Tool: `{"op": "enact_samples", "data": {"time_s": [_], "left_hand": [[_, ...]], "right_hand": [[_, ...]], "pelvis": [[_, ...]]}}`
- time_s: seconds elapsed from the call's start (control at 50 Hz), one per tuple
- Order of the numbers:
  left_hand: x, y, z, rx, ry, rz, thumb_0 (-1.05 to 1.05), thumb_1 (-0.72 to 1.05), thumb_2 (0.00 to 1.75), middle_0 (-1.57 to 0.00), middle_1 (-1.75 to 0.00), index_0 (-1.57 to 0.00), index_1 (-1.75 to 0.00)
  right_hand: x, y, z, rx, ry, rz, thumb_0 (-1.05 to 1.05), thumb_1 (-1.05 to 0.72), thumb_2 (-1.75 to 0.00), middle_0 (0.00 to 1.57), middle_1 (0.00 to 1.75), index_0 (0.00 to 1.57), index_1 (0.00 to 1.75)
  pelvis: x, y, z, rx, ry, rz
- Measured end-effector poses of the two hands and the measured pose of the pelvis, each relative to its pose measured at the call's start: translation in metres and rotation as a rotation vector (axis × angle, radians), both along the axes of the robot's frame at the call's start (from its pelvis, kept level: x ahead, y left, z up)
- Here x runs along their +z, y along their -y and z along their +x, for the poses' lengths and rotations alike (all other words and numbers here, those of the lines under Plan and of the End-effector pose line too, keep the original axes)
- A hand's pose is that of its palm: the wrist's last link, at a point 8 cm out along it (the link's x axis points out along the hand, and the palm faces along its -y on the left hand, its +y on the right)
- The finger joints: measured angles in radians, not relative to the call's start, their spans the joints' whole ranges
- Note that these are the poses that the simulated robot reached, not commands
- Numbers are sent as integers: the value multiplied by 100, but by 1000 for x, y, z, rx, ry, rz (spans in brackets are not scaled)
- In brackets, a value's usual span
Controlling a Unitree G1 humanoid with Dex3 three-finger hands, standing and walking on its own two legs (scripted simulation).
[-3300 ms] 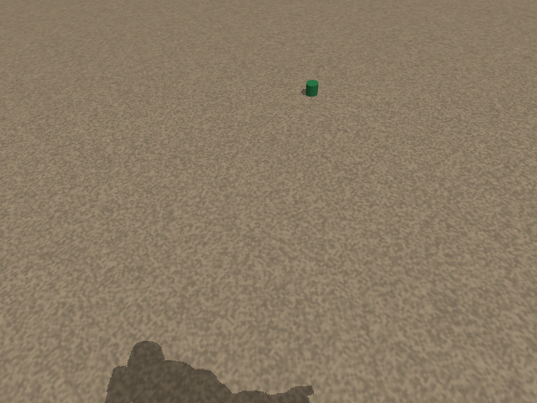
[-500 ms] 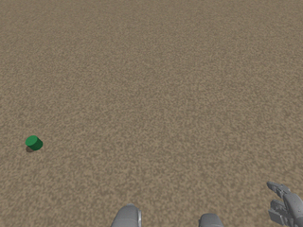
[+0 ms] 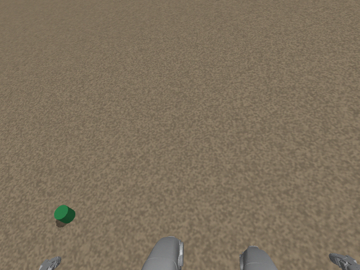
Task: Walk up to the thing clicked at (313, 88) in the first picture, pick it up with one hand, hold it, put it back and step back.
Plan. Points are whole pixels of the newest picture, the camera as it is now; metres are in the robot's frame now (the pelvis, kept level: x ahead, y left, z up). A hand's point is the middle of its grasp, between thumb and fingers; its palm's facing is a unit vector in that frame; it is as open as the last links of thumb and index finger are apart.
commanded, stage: walk up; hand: left
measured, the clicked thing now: (65, 214) +0.46 +0.82 -0.70
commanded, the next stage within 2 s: none
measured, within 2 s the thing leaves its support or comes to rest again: neither
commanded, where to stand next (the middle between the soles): +0.00 +0.78 m, yaw -26 degrees
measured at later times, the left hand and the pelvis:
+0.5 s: hand out of the picture +0.11 +0.51 -0.12, palm faces -0.22 -0.80 -0.55, open 7.4 cm; pelvis -0.01 +0.24 +0.00, yaw -10 degrees
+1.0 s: hand out of the picture +0.09 +0.81 -0.13, palm faces -0.22 -0.76 -0.61, open 7.4 cm; pelvis -0.07 +0.51 -0.01, yaw -15 degrees
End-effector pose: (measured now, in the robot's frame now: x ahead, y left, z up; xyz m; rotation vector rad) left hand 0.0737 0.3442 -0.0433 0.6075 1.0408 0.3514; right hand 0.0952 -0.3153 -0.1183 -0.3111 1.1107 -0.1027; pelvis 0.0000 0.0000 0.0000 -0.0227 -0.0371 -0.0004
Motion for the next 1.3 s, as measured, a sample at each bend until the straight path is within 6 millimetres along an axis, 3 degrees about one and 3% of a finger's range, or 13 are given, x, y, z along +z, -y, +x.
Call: {"op": "enact_samples", "data": {"time_s": [0.14, 0.24, 0.34, 0.42, 0.5, 0.62, 0.72, 0.8, 0.92, 1.02, 1.12, 1.22, 1.3], "left_hand": [[-17, -93, 2, -60, -44, 6, 0, 89, 90, -21, -30, -21, -30], [-37, -163, 11, -37, -74, 22, 0, 90, 90, -21, -30, -21, -30], [-34, -182, 31, -80, -99, -39, 0, 90, 90, -20, -30, -21, -30], [-29, -188, 42, -135, -105, -80, 0, 90, 90, -20, -30, -21, -30], [-30, -203, 42, -193, -89, -69, 0, 90, 90, -21, -30, -21, -30], [-16, -253, 22, -167, -36, -46, 0, 90, 90, -21, -30, -21, -30], [-6, -315, 14, -192, -37, -4, 0, 89, 90, -21, -30, -21, -30], [-10, -379, 19, -226, -31, 33, 0, 89, 90, -21, -30, -21, -30], [-35, -477, 23, -197, -35, 57, 0, 90, 90, -21, -30, -21, -30], [-36, -500, 22, -214, -99, -20, 0, 90, 90, -20, -30, -20, -30], [-34, -510, 15, -269, -147, -89, 0, 90, 90, -20, -30, -21, -30], [-36, -530, 6, -322, -147, -94, 0, 90, 90, -21, -30, -21, -30], [-33, -566, -7, -322, -112, -74, 0, 90, 90, -21, -30, -21, -30]], "right_hand": [[12, -55, 9, -22, 78, -77, 1, -90, -89, 21, 30, 20, 30], [14, -110, -29, -78, 51, -133, 0, -90, -89, 20, 30, 20, 30], [24, -165, -76, -178, -34, -104, 1, -90, -89, 20, 30, 20, 30], [22, -198, -99, -209, -71, -81, 1, -90, -89, 21, 30, 20, 30], [3, -223, -103, -230, -65, -62, 1, -90, -89, 21, 30, 20, 30], [-4, -278, -96, -188, -45, -23, 1, -90, -89, 21, 30, 20, 30], [-1, -316, -93, -190, 34, -24, 1, -90, -89, 21, 30, 20, 30], [-2, -352, -103, -211, 53, -68, 1, -90, -89, 21, 30, 20, 30], [-4, -435, -154, -259, 5, -123, 0, -91, -89, 20, 30, 20, 30], [14, -509, -208, -364, -92, -79, 1, -90, -89, 20, 30, 20, 30], [26, -559, -240, -392, -139, -62, 1, -90, -89, 21, 30, 20, 30], [10, -590, -255, -413, -139, -60, 1, -90, -89, 21, 30, 20, 30], [5, -624, -248, -394, -116, -49, 1, -90, -89, 21, 30, 20, 30]], "pelvis": [[-16, -86, -4, -48, -34, 8], [-22, -144, -6, -89, -17, 8], [-2, -178, -6, -104, -32, -5], [5, -206, -8, -131, -43, 5], [-5, -236, -15, -182, -29, -11], [-2, -285, -29, -173, 18, -7], [-5, -338, -39, -200, 16, 26], [-18, -392, -49, -222, -3, 24], [-32, -475, -64, -271, 27, 18], [-5, -514, -70, -271, -1, -8], [10, -553, -78, -299, -24, 1], [2, -594, -89, -340, -27, -10], [0, -625, -103, -337, 5, -22]]}}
